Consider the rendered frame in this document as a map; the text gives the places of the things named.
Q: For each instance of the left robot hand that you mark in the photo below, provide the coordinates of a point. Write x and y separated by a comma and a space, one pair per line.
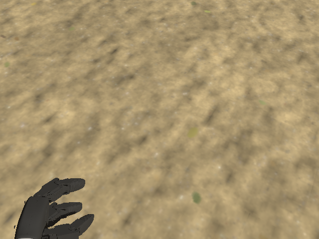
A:
38, 214

